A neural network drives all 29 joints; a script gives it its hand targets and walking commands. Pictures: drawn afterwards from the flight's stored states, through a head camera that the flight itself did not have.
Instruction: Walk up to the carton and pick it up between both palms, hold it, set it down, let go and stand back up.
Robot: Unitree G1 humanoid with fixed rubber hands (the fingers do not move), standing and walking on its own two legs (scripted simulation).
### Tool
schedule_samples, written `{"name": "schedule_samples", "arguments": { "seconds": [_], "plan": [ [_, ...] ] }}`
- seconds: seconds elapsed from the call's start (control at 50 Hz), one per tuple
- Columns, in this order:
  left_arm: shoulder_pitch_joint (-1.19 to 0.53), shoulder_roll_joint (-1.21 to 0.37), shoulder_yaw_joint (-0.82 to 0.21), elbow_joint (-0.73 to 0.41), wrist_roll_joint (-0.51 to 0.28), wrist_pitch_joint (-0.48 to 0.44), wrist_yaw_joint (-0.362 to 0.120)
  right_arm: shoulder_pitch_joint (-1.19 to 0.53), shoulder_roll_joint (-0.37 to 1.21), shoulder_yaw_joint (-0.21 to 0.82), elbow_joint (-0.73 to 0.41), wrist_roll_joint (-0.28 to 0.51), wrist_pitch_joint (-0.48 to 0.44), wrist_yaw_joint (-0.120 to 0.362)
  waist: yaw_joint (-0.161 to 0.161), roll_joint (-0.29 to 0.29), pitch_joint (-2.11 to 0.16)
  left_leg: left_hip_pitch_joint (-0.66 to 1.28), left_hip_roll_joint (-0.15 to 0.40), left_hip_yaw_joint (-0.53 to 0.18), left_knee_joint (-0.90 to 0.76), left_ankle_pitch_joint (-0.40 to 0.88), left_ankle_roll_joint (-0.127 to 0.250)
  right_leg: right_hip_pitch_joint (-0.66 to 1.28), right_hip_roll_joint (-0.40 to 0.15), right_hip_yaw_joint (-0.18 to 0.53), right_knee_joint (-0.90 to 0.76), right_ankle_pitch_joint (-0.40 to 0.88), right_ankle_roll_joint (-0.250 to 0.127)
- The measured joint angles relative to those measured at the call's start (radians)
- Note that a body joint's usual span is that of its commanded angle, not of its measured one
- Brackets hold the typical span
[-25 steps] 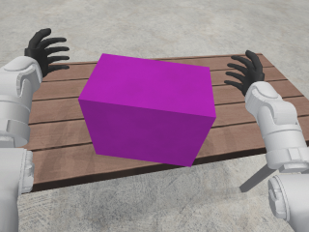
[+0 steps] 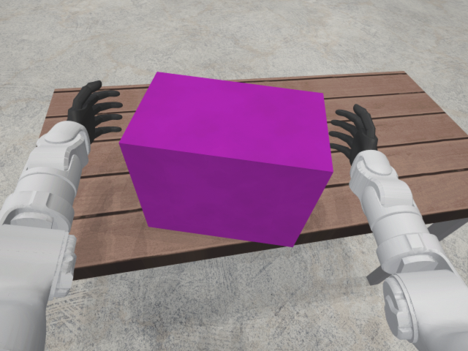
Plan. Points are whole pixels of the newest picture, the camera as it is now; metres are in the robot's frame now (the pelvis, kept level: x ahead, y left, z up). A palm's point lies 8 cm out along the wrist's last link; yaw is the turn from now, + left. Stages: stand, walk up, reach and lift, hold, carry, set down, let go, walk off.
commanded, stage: reach and lift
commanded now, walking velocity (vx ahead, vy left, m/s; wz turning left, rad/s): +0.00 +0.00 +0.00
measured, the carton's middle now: (229, 165) +0.43 -0.05 +0.06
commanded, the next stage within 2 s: none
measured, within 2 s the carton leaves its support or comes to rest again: neither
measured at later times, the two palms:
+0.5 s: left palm (103, 141) +0.47 +0.17 +0.10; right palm (347, 161) +0.37 -0.25 +0.10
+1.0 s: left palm (118, 141) +0.47 +0.15 +0.10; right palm (338, 162) +0.37 -0.23 +0.10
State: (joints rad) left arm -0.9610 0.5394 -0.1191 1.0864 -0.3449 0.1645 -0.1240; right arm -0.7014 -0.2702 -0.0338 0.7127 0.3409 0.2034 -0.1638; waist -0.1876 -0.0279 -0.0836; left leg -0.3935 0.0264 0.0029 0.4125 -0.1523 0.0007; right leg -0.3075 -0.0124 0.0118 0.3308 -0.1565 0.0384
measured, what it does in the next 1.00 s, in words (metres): stands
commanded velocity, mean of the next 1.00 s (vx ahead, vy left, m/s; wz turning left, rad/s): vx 0.00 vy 0.00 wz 0.00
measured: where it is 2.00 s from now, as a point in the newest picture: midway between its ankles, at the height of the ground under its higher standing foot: outside the picture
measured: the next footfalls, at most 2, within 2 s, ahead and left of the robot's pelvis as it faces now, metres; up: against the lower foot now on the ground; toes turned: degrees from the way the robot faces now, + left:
none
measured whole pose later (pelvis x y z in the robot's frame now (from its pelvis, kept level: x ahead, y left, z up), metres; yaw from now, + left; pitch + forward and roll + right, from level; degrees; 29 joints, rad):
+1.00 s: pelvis +0.00 +0.00 +0.00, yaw -2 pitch +9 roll -2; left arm -0.92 0.38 -0.05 1.12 -0.22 0.01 -0.07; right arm -0.71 -0.14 -0.02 0.85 0.29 0.03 -0.27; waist -0.16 -0.04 -0.10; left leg -0.44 0.04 0.01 0.47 -0.19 -0.01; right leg -0.36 0.00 0.02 0.38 -0.17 0.03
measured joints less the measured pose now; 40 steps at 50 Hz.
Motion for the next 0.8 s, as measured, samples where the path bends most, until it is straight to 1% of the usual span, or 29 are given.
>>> {"name": "schedule_samples", "arguments": {
  "seconds": [0.08,0.18,0.24,0.32,0.36,0.44,0.48,0.56,0.64,0.7,0.8],
  "plan": [
    [0.015,-0.022,0.001,0.029,0.009,-0.056,0.009,0.009,0.020,0.001,0.026,-0.013,-0.051,-0.008,-0.002,-0.001,-0.013,-0.038,0.001,-0.002,0.022,-0.006,0.000,-0.038,0.001,-0.001,0.023,-0.007,0.001],
    [0.025,-0.044,-0.012,0.058,0.012,-0.115,0.023,0.009,0.029,0.018,0.079,-0.001,-0.105,-0.010,0.000,-0.004,-0.029,-0.080,0.004,-0.002,0.052,-0.017,0.000,-0.080,0.004,0.000,0.050,-0.015,0.001],
    [0.036,-0.060,-0.010,0.051,0.017,-0.135,0.031,0.012,0.026,0.030,0.100,0.012,-0.129,-0.009,0.004,0.000,-0.038,-0.099,0.006,-0.004,0.072,-0.026,0.000,-0.096,0.007,-0.002,0.062,-0.020,0.001],
    [0.027,-0.068,-0.023,0.096,0.008,-0.153,0.035,0.006,0.027,0.031,0.132,0.019,-0.142,-0.014,0.001,0.003,-0.047,-0.120,0.007,-0.008,0.092,-0.036,0.000,-0.114,0.008,-0.005,0.078,-0.027,0.001],
    [0.034,-0.068,-0.024,0.084,0.012,-0.158,0.041,0.009,0.034,0.023,0.120,0.017,-0.155,-0.015,-0.001,0.006,-0.055,-0.131,0.007,-0.010,0.095,-0.036,0.001,-0.124,0.009,-0.006,0.080,-0.028,0.002],
    [0.032,-0.077,-0.026,0.064,0.015,-0.163,0.045,-0.009,0.035,0.029,0.140,0.020,-0.163,-0.013,0.002,0.008,-0.060,-0.135,0.009,-0.010,0.096,-0.037,-0.001,-0.128,0.010,-0.006,0.077,-0.025,0.000],
    [0.018,-0.085,-0.023,0.081,0.020,-0.164,0.042,-0.017,0.037,0.044,0.151,0.025,-0.160,-0.016,0.005,0.005,-0.058,-0.131,0.011,-0.008,0.095,-0.037,-0.002,-0.125,0.012,-0.004,0.077,-0.025,-0.001],
    [0.014,-0.097,-0.004,0.084,0.035,-0.169,0.040,-0.019,0.063,0.055,0.142,0.014,-0.165,-0.031,0.005,0.001,-0.060,-0.121,0.013,-0.004,0.087,-0.037,-0.004,-0.121,0.013,0.000,0.075,-0.025,-0.002],
    [0.011,-0.116,0.015,0.090,0.064,-0.168,0.041,-0.026,0.088,0.063,0.161,0.006,-0.180,-0.053,0.008,-0.005,-0.050,-0.098,0.015,0.001,0.079,-0.037,-0.005,-0.101,0.015,0.004,0.069,-0.024,-0.004],
    [0.020,-0.136,0.026,0.073,0.083,-0.161,0.044,-0.029,0.094,0.058,0.171,0.006,-0.184,-0.065,0.012,-0.004,-0.038,-0.082,0.016,0.000,0.075,-0.038,-0.006,-0.083,0.016,0.003,0.060,-0.022,-0.004],
    [0.038,-0.160,0.053,0.043,0.100,-0.153,0.050,-0.015,0.105,0.047,0.151,-0.009,-0.178,-0.083,0.021,-0.007,-0.032,-0.067,0.018,0.007,0.068,-0.038,-0.006,-0.073,0.017,0.010,0.056,-0.020,-0.005]
  ]
}}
